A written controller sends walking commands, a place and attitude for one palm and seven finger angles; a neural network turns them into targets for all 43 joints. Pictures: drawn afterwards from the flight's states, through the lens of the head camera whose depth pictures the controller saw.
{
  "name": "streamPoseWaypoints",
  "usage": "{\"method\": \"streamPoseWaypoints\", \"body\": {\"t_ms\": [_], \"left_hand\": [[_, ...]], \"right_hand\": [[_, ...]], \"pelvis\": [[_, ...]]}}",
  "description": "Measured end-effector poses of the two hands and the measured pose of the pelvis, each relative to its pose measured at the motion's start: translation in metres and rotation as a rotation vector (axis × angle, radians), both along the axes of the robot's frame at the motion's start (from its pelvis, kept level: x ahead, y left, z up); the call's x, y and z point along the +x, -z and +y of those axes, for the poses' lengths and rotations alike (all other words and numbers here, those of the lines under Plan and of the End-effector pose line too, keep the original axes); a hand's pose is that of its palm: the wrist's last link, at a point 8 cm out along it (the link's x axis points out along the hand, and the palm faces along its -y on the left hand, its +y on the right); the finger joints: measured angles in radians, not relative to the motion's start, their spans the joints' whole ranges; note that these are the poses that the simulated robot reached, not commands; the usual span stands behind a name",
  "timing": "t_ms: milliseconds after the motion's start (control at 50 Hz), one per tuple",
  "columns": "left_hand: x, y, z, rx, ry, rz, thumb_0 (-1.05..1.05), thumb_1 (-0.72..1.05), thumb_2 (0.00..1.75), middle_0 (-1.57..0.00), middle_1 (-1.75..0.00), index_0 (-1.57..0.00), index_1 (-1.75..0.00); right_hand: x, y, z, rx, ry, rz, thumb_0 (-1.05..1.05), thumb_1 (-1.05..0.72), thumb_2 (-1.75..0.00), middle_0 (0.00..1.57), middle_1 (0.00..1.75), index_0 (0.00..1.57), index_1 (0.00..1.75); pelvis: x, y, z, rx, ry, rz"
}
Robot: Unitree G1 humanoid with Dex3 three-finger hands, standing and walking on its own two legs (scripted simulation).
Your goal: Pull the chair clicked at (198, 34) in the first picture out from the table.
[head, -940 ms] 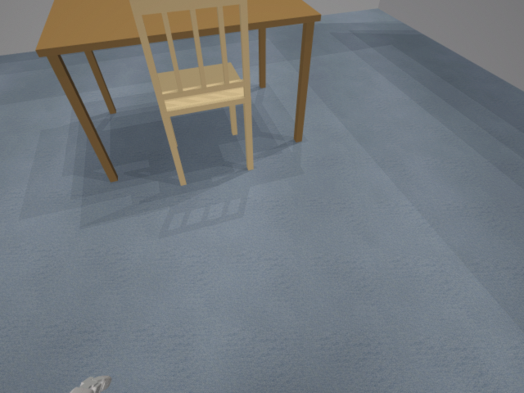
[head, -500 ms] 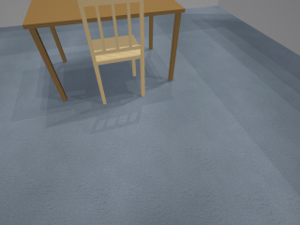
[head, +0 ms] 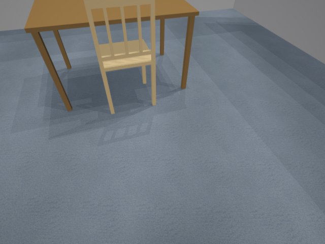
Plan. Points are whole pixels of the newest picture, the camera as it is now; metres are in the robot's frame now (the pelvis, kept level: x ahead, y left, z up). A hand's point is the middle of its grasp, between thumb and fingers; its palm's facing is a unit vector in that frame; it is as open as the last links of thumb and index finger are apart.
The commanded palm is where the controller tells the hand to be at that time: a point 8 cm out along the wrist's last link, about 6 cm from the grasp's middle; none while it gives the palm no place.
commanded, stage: look at it before walking up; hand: left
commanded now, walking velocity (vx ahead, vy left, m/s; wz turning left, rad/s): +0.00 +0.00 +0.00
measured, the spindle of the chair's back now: (124, 31) +1.35 +0.33 -0.08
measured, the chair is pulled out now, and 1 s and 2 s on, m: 0.00 0.00 0.00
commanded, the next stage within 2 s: walk to a spot facing it in 0.50 s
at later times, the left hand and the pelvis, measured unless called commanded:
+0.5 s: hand out of the picture +0.07 +0.25 -0.16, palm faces -0.04 -0.94 -0.33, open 7.4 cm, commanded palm none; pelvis +0.00 +0.00 +0.00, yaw +0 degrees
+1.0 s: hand out of the picture +0.05 +0.18 -0.19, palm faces -0.03 -0.98 -0.19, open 7.4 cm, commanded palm none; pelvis +0.08 -0.01 -0.02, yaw -3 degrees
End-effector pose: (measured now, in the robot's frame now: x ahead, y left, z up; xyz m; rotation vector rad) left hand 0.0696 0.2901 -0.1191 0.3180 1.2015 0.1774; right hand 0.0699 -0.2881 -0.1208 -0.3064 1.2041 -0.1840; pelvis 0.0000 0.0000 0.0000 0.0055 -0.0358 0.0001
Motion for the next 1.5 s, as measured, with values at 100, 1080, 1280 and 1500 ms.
{"method": "streamPoseWaypoints", "body": {"t_ms": [100, 1080, 1280, 1500], "left_hand": [[0.000, 0.001, 0.000, -0.004, 0.004, 0.003, 0.00, 0.91, 0.90, -0.20, -0.30, -0.20, -0.30], [-0.028, 0.039, -0.074, -0.152, -0.117, 0.255, 0.00, 0.91, 0.90, -0.20, -0.30, -0.20, -0.30], [-0.006, 0.043, -0.050, -0.189, -0.115, 0.523, 0.00, 0.91, 0.90, -0.21, -0.30, -0.20, -0.30], [0.266, 0.036, -0.013, -0.139, 0.102, 0.099, 0.00, 0.92, 0.90, -0.20, -0.30, -0.20, -0.30]], "right_hand": [[-0.001, 0.000, 0.001, 0.000, 0.001, 0.005, 0.01, -0.91, -0.90, 0.21, 0.30, 0.20, 0.30], [-0.006, 0.041, 0.046, 0.131, 0.142, 0.248, 0.01, -0.91, -0.90, 0.20, 0.30, 0.20, 0.30], [0.206, 0.024, 0.071, 0.102, 0.103, -0.171, 0.01, -0.91, -0.90, 0.20, 0.30, 0.19, 0.30], [0.201, 0.013, 0.091, 0.085, 0.304, -0.080, -0.02, -0.96, -0.90, 0.21, 0.30, 0.20, 0.30]], "pelvis": [[-0.001, 0.000, 0.001, 0.000, 0.001, 0.004], [0.104, 0.020, -0.006, -0.013, 0.071, 0.045], [0.192, 0.031, 0.028, -0.020, 0.142, 0.034], [0.278, 0.009, 0.043, 0.003, 0.247, 0.010]]}}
